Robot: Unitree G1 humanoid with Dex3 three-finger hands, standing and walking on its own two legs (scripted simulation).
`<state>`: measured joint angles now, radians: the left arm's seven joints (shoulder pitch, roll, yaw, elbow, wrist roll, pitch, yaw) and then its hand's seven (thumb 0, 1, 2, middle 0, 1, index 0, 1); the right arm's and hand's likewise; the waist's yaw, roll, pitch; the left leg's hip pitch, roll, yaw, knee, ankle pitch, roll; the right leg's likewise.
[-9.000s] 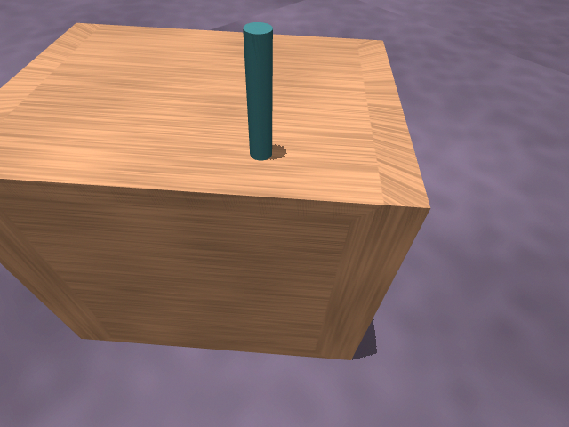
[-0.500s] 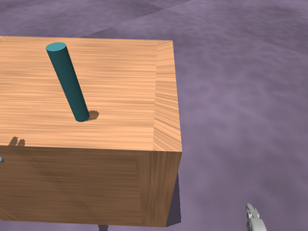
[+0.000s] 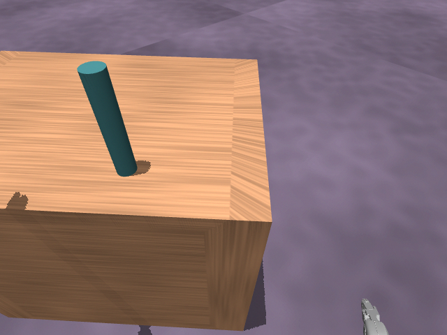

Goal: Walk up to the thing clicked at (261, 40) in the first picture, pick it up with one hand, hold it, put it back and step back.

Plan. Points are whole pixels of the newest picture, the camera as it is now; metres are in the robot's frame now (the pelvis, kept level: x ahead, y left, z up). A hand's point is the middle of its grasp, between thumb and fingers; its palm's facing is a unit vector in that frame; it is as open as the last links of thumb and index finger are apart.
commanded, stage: go down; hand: left
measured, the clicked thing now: (112, 126) +0.45 +0.24 +0.15
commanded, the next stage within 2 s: approach in 1.94 s
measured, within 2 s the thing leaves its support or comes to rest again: neither
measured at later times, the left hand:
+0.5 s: hand out of the picture +0.29 +0.40 +0.21, palm faces +0.31 -0.95 -0.11, open 17.8 cm
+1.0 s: hand out of the picture +0.27 +0.41 +0.21, palm faces +0.29 -0.96 -0.06, open 17.8 cm
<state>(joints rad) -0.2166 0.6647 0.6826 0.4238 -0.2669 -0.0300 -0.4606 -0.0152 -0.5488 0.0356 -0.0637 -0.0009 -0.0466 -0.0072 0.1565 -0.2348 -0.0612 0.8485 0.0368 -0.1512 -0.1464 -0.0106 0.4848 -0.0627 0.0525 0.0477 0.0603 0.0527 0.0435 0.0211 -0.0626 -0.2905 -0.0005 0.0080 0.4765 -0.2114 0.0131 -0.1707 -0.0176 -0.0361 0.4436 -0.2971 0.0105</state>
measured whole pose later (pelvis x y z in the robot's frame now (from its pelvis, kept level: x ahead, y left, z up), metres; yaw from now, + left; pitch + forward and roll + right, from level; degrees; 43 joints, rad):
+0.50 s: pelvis +0.00 +0.00 +0.00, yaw +0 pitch +3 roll -1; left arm -0.38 0.81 0.70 0.71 -0.24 0.02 -0.57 -0.02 -0.61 0.04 -0.06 -0.01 -0.04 -0.03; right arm 0.17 -0.24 0.00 0.84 0.03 -0.21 -0.21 -0.01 0.49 -0.06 0.05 0.05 0.06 0.05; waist 0.02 0.01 -0.09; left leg -0.33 0.01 0.01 0.46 -0.19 0.01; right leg -0.21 -0.01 -0.03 0.42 -0.27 0.01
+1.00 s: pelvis +0.00 +0.01 +0.00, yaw +0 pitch +4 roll -1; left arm -0.32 0.80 0.72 0.64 -0.26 0.13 -0.61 -0.02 -0.61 0.03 -0.05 0.00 -0.04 -0.02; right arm 0.19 -0.24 0.00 0.82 0.03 -0.21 -0.23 -0.01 0.49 -0.07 0.05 0.05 0.06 0.05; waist 0.04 0.01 -0.10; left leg -0.32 0.00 0.00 0.47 -0.21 0.02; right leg -0.19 -0.02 -0.04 0.41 -0.28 0.02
